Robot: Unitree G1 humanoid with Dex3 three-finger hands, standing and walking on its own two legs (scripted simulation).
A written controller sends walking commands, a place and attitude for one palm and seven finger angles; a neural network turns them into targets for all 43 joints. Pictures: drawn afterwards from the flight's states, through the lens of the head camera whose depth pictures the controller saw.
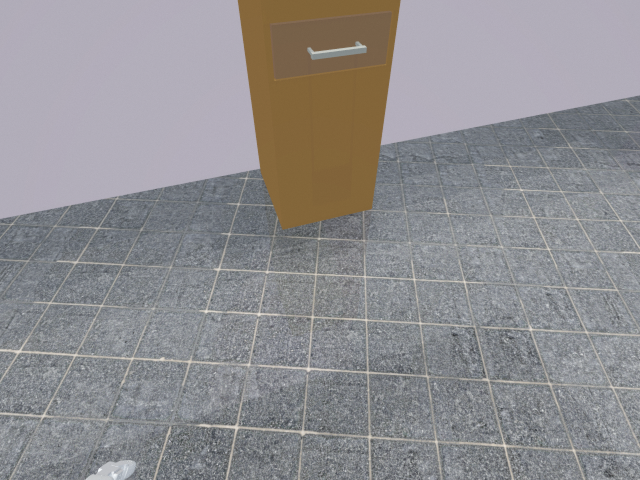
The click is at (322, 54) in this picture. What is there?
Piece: drawer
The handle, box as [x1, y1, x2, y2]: [307, 41, 366, 59]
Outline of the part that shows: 366,47 357,41 355,42 356,45 354,47 315,52 309,47 307,48 307,50 311,55 311,58 315,59 365,52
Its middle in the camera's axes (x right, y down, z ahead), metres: +0.05 -0.59 +1.21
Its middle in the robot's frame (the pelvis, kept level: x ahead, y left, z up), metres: +1.30 +0.02 +0.00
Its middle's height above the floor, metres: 0.77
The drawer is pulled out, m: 0.00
